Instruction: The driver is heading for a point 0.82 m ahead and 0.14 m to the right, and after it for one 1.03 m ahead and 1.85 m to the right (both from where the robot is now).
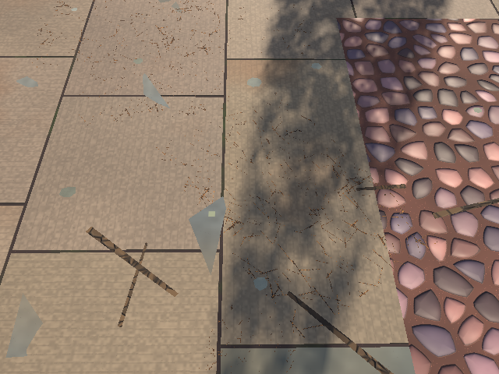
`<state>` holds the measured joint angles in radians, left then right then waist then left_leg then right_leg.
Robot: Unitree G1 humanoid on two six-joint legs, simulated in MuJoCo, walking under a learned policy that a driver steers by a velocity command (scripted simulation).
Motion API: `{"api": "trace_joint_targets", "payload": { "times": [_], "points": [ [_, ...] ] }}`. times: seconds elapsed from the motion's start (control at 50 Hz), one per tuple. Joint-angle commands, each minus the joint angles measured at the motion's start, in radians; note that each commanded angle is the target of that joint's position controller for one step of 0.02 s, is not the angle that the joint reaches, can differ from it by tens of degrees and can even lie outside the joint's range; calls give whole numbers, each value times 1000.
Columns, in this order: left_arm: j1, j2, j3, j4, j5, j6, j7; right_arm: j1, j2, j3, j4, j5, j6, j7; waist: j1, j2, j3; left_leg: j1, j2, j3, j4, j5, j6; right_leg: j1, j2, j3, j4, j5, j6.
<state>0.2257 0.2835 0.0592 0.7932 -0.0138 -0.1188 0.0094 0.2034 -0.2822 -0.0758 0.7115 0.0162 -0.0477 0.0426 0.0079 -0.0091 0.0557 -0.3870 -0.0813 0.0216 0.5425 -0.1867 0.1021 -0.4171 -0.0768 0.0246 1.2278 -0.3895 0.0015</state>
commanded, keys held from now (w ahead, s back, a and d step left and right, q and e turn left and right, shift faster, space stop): w+q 0.10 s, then w+e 0.90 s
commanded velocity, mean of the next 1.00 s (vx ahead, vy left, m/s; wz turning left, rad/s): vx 0.50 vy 0.00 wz -0.20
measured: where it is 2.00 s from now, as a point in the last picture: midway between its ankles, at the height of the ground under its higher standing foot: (298, 251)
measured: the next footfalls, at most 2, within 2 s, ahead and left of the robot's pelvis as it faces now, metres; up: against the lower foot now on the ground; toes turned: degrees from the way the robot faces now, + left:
right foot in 0.40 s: +0.42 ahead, -0.12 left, +0.00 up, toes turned +2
left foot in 0.90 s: +0.71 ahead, +0.04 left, +0.00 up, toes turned -19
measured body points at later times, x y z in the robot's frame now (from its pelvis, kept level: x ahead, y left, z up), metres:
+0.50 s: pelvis +0.30 -0.05 +0.00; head +0.33 -0.05 +0.44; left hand +0.47 +0.21 -0.10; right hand +0.37 -0.33 -0.12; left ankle +0.13 +0.07 -0.64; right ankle +0.38 -0.12 -0.73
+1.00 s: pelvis +0.58 -0.03 +0.00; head +0.60 -0.03 +0.45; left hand +0.71 +0.22 -0.12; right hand +0.71 -0.33 -0.07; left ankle +0.67 +0.05 -0.73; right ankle +0.43 -0.12 -0.65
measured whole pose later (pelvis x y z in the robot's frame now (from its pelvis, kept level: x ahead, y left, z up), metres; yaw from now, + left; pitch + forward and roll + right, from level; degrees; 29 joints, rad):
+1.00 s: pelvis +0.58 -0.03 +0.00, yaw -17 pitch +2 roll +1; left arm 0.37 0.30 0.05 0.74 -0.03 -0.03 0.01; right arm 0.11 -0.26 -0.05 0.65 0.00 -0.11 0.01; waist 0.04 -0.03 0.00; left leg -0.38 -0.05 -0.01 0.51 -0.17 0.02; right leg -0.33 0.08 0.14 1.08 -0.47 -0.03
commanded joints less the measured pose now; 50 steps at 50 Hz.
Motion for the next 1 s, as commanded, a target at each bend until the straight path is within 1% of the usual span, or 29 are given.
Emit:
{"api": "trace_joint_targets", "payload": {
  "times": [0.02,0.1,0.16,0.22,0.3,0.34,0.36,0.38,0.4,0.42,0.44,0.46,0.48,0.5,0.52,0.54,0.6,0.66,0.72,0.78,0.82,0.86,0.88,0.9,0.92,0.94,0.96,0.98,1.0],
  "points": [
    [15,126,36,-86,20,-8,4,0,-102,-26,-86,-11,-23,-12,18,43,-130,250,257,-388,-303,208,197,-222,-62,61,-66,104,4],
    [-79,78,23,-126,35,16,7,61,-142,-36,-63,-2,-29,-37,1,40,-84,165,212,-291,-321,334,188,-240,-29,29,-268,251,56],
    [-154,42,3,-127,25,9,-10,101,-116,-23,-35,-1,-27,-48,-45,84,-78,186,174,-200,-317,298,130,-197,-7,6,-515,473,48],
    [-243,43,-4,-146,7,1,-30,154,-133,-21,-4,-3,-33,-46,-96,98,-44,227,214,-208,-327,200,116,-176,7,-12,-629,577,21],
    [-309,66,-3,-187,-1,-6,-55,198,-149,-24,36,-9,-26,-48,-114,82,-2,436,303,-228,-275,292,108,-311,14,-9,-684,438,-44],
    [-282,70,-2,-192,-3,-7,-69,184,-158,-27,43,-8,-18,-54,-90,89,-12,489,318,-199,-226,443,86,-287,33,-23,-698,346,-77],
    [-234,84,4,-183,-3,-5,-71,162,-168,-28,38,-11,-14,-56,-62,100,-47,489,307,-172,-177,615,71,-203,64,-47,-699,304,-96],
    [-151,107,18,-164,-2,-2,-68,142,-177,-30,33,-13,-10,-59,-15,107,-109,480,286,-137,-82,808,57,-70,107,-79,-700,292,-118],
    [-11,141,37,-128,2,2,-63,118,-172,-24,22,-15,-5,-62,60,83,-192,426,240,-87,92,893,30,132,128,-82,-727,350,-150],
    [147,203,52,-106,10,7,-55,121,-142,-9,-3,-33,-8,-69,113,-17,-310,225,194,-49,381,624,-6,421,-27,140,-718,415,-217],
    [192,268,68,-95,3,7,-59,257,-37,22,-15,-36,-30,-52,36,-282,-405,-205,-5,-47,742,-207,-92,774,-245,646,-798,252,-401],
    [209,173,48,-89,-16,14,-56,192,-106,18,-15,-20,-55,-41,87,-198,-401,-349,22,-165,824,-333,-83,812,-242,766,-904,55,-375],
    [143,142,38,-109,-9,21,-47,77,-145,8,-53,9,-73,-30,94,-127,-245,-415,71,-164,816,-250,-73,689,-217,636,-929,58,-330],
    [88,137,35,-127,2,28,-43,17,-135,13,-68,1,-84,-31,71,-10,-168,-389,108,-146,753,-187,-68,547,-180,538,-944,145,-304],
    [53,125,30,-138,5,31,-43,-6,-130,9,-76,-20,-88,-34,39,38,-109,-356,132,-135,672,-152,-77,431,-148,477,-962,260,-299],
    [34,117,25,-148,13,30,-40,10,-128,4,-80,-31,-82,-36,5,18,-107,-294,153,-136,619,-129,-86,364,-118,431,-980,347,-295],
    [29,124,28,-149,4,30,-29,39,-97,8,-80,-38,-58,-47,-26,-32,-94,-251,161,-103,495,-113,-131,254,-78,343,-1007,475,-303],
    [67,157,39,-132,-4,37,-12,-63,-67,20,-106,-39,-49,-54,3,-38,-69,-239,140,-83,304,53,-165,185,-33,274,-1012,496,-276],
    [117,159,40,-111,-13,52,0,-174,-46,27,-124,-32,-58,-46,48,-62,-71,-157,94,-77,102,232,-169,162,8,249,-980,443,-226],
    [165,157,40,-93,-17,65,5,-250,-61,22,-144,-17,-71,-33,74,-76,-70,-124,64,-90,5,252,-160,213,-12,315,-934,386,-212],
    [172,152,40,-90,-18,74,8,-264,-83,11,-150,-13,-80,-26,68,-86,-70,-108,54,-110,-55,197,-143,280,-33,382,-886,351,-203],
    [150,155,44,-95,-14,81,12,-218,-106,-2,-140,-8,-90,-25,33,-118,-74,-34,54,-110,-92,124,-113,307,-46,429,-831,380,-187],
    [127,140,40,-103,-13,83,10,-139,-123,-14,-121,-10,-94,-30,-13,-121,-106,84,59,-95,-140,139,-84,290,-18,417,-769,426,-166],
    [105,99,25,-121,-5,79,6,-18,-159,-30,-104,-24,-98,-38,-74,-94,-207,305,149,-156,-117,139,-31,216,26,367,-601,428,-134],
    [129,43,8,-146,5,73,7,133,-219,-45,-92,-35,-93,-48,-113,49,-345,606,335,-386,-114,74,48,11,127,242,-308,194,-82],
    [260,38,-3,-165,-19,64,6,180,-251,-55,-54,-29,-77,-37,-50,369,-404,771,511,-794,-189,-121,177,-282,179,166,-72,-232,-45],
    [237,134,16,-135,-28,68,7,138,-151,-34,-77,-12,-72,-38,-69,228,-291,682,493,-770,-219,-287,150,-370,94,182,35,-164,-28],
    [134,167,27,-145,-18,74,4,100,-105,-21,-80,-11,-65,-42,-88,126,-166,552,441,-595,-234,-244,106,-378,65,148,51,-70,-17],
    [87,150,28,-156,-8,76,4,58,-99,-15,-80,-20,-59,-41,-68,65,-105,437,396,-488,-262,-137,84,-349,36,123,31,-3,-11]
  ]
}}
